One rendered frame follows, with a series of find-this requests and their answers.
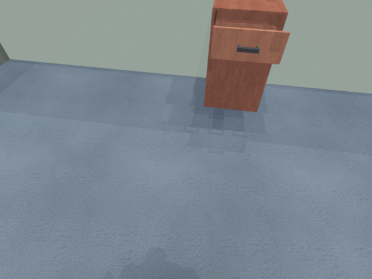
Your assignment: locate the cabinet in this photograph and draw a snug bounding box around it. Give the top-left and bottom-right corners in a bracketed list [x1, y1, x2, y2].
[204, 0, 288, 112]

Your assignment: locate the drawer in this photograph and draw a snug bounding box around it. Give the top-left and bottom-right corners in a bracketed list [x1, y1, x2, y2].
[210, 22, 290, 65]

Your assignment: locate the handle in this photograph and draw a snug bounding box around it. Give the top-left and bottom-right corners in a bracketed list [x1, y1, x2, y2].
[237, 45, 260, 53]

